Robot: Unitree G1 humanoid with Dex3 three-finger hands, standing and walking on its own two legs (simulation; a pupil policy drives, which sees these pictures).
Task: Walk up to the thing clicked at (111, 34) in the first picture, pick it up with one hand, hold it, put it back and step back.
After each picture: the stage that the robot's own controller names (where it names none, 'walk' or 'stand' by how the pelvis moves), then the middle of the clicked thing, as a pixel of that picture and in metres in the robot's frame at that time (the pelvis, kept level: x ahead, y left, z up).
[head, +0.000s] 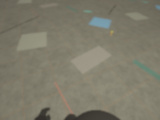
stand; (111, 33) +2.28 -0.58 -0.72
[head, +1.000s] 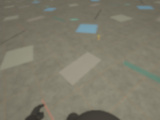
walk; (98, 37) +2.19 -0.09 -0.69
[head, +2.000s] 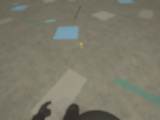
walk; (81, 45) +1.56 +0.28 -0.72
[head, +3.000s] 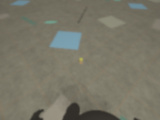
walk; (81, 61) +1.03 +0.21 -0.71
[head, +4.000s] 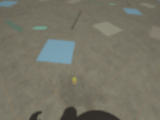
walk; (74, 80) +0.62 +0.18 -0.70
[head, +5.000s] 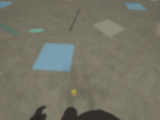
stand; (73, 92) +0.41 +0.17 -0.69
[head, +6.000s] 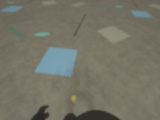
stand; (73, 98) +0.36 +0.17 -0.71
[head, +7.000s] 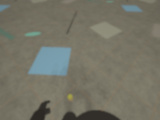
stand; (70, 97) +0.35 +0.22 -0.71
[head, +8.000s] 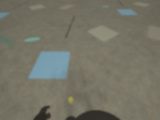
stand; (70, 100) +0.36 +0.22 -0.73
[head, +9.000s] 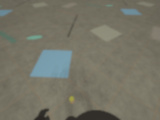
stand; (71, 99) +0.35 +0.20 -0.73
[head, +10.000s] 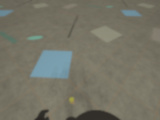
stand; (71, 100) +0.35 +0.20 -0.73
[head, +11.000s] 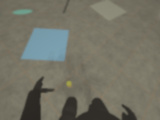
go down; (69, 84) +0.38 +0.19 -0.62
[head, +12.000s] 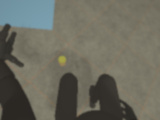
go down; (62, 61) +0.45 +0.20 -0.32
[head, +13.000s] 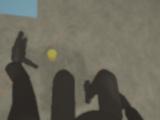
close in; (52, 55) +0.45 +0.22 -0.27
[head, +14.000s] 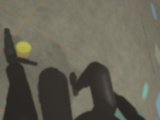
close; (23, 50) +0.44 +0.25 -0.24
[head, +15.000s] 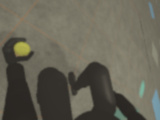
lift; (22, 50) +0.43 +0.25 -0.24
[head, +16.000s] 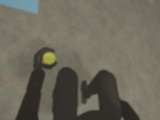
lift; (48, 58) +0.37 +0.25 -0.15
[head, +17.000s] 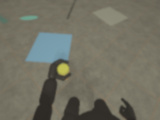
lift; (64, 72) +0.33 +0.18 +0.02
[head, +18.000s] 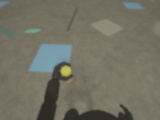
hold; (67, 74) +0.33 +0.16 +0.01
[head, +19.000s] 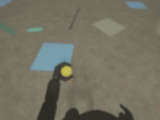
hold; (67, 74) +0.33 +0.17 +0.01
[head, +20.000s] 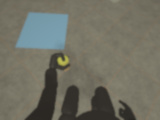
crouch; (64, 63) +0.40 +0.18 -0.07
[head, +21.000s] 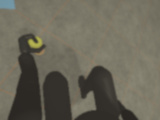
lower; (37, 46) +0.48 +0.23 -0.18
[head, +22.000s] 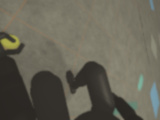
lower; (12, 45) +0.46 +0.26 -0.24
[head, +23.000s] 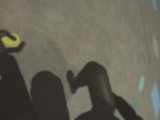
lower; (12, 44) +0.47 +0.26 -0.24
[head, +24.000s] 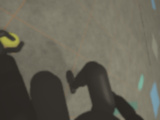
lower; (11, 44) +0.47 +0.27 -0.24
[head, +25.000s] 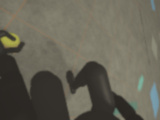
loosen; (12, 44) +0.47 +0.26 -0.24
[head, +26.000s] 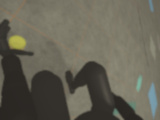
withdraw; (17, 45) +0.46 +0.24 -0.25
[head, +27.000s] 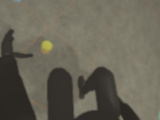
stand; (46, 47) +0.46 +0.22 -0.26
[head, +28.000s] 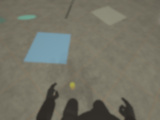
stand; (72, 85) +0.41 +0.15 -0.61
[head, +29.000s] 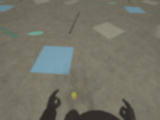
stand; (74, 95) +0.40 +0.16 -0.67
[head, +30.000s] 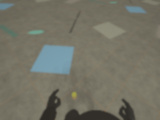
stand; (74, 95) +0.39 +0.15 -0.67
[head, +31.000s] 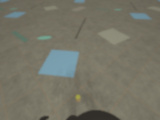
stand; (78, 98) +0.41 +0.14 -0.72
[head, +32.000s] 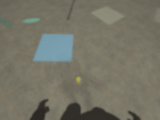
walk; (78, 80) +0.50 +0.11 -0.70
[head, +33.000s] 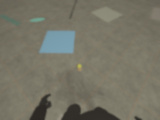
walk; (79, 67) +0.76 +0.16 -0.70
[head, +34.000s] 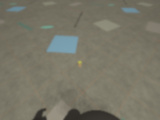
stand; (79, 64) +1.03 +0.21 -0.70
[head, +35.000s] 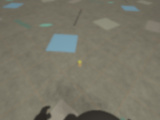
stand; (79, 63) +1.02 +0.17 -0.73
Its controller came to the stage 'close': yes
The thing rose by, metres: 0.72
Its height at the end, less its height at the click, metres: +0.00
